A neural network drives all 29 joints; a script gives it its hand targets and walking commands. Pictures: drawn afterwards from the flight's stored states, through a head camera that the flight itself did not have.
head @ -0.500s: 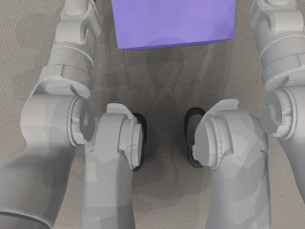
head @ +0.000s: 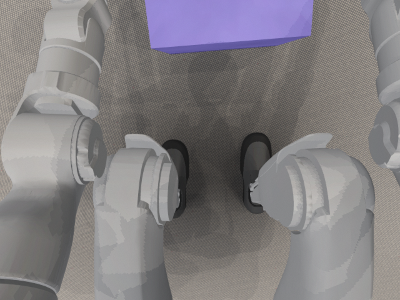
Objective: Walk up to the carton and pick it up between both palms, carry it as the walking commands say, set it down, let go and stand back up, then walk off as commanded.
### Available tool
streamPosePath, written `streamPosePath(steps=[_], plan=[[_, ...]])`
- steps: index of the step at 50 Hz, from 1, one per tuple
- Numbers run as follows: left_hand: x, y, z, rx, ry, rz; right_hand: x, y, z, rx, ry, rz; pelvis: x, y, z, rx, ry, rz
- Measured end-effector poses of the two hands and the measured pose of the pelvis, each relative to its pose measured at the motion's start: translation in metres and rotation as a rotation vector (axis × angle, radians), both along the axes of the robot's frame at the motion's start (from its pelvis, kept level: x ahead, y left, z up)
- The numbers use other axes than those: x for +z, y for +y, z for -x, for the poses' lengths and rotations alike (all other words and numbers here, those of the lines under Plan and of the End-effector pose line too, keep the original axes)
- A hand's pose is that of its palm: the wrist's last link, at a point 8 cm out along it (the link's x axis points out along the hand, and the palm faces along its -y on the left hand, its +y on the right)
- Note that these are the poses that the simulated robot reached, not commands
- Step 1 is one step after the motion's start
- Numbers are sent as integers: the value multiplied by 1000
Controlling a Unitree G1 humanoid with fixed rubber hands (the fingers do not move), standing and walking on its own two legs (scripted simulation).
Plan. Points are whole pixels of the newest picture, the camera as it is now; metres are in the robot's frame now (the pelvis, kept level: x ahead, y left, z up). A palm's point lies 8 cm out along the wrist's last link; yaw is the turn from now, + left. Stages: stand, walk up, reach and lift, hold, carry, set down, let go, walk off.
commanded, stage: set down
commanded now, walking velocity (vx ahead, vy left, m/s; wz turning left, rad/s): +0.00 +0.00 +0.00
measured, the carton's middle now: out of the picture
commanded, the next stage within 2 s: let go in 1.32 s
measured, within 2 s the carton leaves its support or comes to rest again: neither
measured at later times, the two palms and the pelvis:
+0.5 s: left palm out of the picture +0.56 +0.17 -0.02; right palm out of the picture +0.56 -0.24 -0.02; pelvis +0.01 +0.00 +0.09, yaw +1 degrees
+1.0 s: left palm out of the picture +0.56 +0.18 +0.13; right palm out of the picture +0.57 -0.25 +0.14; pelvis +0.03 +0.00 +0.23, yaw +0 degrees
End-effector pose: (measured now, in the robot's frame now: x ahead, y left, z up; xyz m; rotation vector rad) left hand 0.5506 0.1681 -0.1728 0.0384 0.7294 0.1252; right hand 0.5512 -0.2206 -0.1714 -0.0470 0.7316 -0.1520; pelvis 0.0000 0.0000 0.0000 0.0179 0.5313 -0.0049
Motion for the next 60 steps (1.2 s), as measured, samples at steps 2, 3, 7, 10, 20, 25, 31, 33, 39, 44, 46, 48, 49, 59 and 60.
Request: streamPosePath(steps=[2, 3, 7, 10, 20, 25, 31, 33, 39, 44, 46, 48, 49, 59, 60], plan=[[6, -1, -4, 1, -24, -1, 7, 2, -5, 1, -28, 0, 2, 0, -1, 0, 7, 0], [11, -2, -6, 2, -38, -3, 12, 2, -7, 3, -43, 1, 3, 0, -1, -1, 12, 0], [39, -2, -13, 4, -73, -13, 41, 0, -14, 2, -80, 12, 11, 0, -3, -1, 37, -1], [63, -1, -16, 13, -78, -17, 65, -5, -16, -1, -81, 21, 21, 1, -5, -2, 69, -4], [128, 4, -12, 15, -78, -26, 129, -14, -12, 10, -79, 26, 68, 0, -7, -1, 169, -11], [157, 5, -12, 12, -84, -30, 156, -15, -13, 17, -84, 23, 92, -1, -7, -1, 202, -13], [192, 6, -14, 9, -92, -30, 191, -17, -15, 22, -92, 18, 122, -2, -10, -1, 237, -15], [204, 6, -15, 8, -94, -29, 202, -18, -16, 24, -94, 16, 132, -2, -11, 0, 247, -15], [239, 9, -14, 9, -95, -27, 239, -22, -16, 28, -96, 12, 164, -3, -17, 0, 267, -17], [269, 12, -13, 13, -96, -24, 270, -25, -15, 33, -96, 9, 192, -3, -21, -2, 274, -17], [281, 14, -13, 14, -97, -22, 283, -25, -16, 35, -97, 8, 203, -3, -22, -4, 275, -17], [293, 15, -12, 14, -98, -21, 295, -26, -16, 38, -98, 7, 214, -3, -24, -5, 274, -17], [299, 15, -12, 14, -98, -21, 301, -26, -16, 40, -98, 6, 220, -3, -25, -6, 273, -17], [361, 18, -12, 10, -105, -14, 363, -24, -16, 48, -105, -1, 277, -3, -35, -14, 250, -16], [367, 17, -12, 9, -106, -14, 369, -24, -16, 48, -106, -1, 283, -3, -36, -15, 246, -16]])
